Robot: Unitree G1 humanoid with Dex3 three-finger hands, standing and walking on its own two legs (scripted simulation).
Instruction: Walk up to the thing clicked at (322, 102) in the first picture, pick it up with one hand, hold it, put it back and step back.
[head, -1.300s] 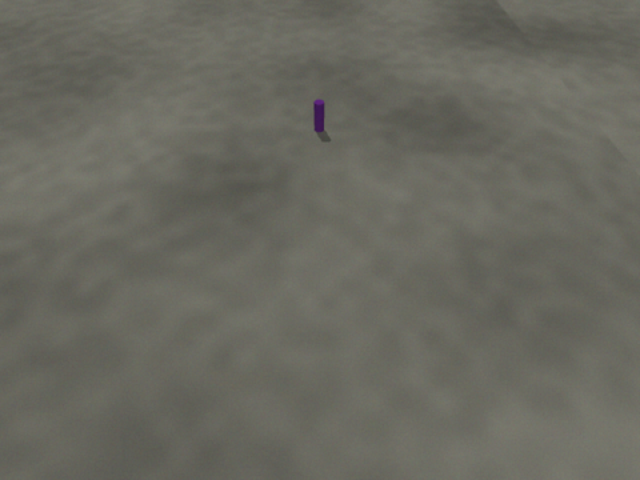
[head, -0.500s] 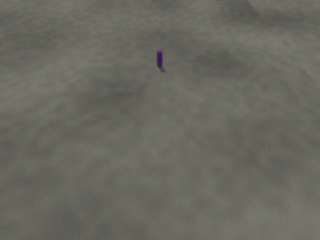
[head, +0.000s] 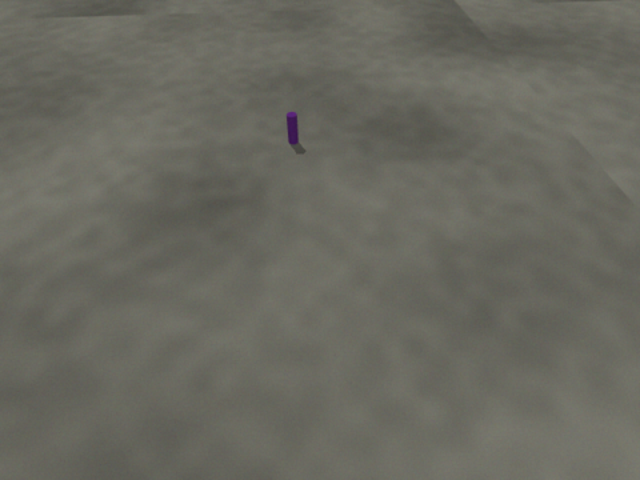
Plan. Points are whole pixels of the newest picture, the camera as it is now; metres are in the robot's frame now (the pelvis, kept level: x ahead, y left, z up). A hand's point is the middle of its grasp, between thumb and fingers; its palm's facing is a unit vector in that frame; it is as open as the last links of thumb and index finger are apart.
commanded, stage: walk up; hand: left
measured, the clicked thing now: (292, 128) +1.91 +0.12 -0.69
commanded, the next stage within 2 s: none
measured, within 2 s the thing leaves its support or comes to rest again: neither
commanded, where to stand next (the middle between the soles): +1.56 -0.08 m, yaw -4 degrees
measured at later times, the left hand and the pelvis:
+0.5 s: hand (182, 435) +0.22 +0.22 -0.15, palm faces +0.01 -0.94 -0.35, open 7.4 cm; pelvis +0.21 -0.06 -0.01, yaw -1 degrees
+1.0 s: hand (231, 230) +0.63 +0.19 -0.14, palm faces -0.07 -0.90 -0.44, open 7.4 cm; pelvis +0.50 -0.09 -0.03, yaw -3 degrees
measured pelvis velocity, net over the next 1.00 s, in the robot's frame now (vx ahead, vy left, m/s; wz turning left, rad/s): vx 0.50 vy -0.09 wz -0.05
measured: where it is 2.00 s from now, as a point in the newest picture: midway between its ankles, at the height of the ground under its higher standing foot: (341, 275)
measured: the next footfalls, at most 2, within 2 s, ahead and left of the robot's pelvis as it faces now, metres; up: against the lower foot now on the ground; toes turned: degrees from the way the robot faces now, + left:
right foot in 0.12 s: +0.15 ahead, -0.18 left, +0.00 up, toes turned -6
left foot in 0.56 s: +0.42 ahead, +0.09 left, +0.00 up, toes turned +5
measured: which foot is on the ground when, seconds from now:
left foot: down 0.00-0.12, up 0.14-0.54, down 0.56-0.98, up 1.00-1.00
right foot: up 0.00-0.10, down 0.12-0.58, up 0.60-0.94, down 0.96-1.00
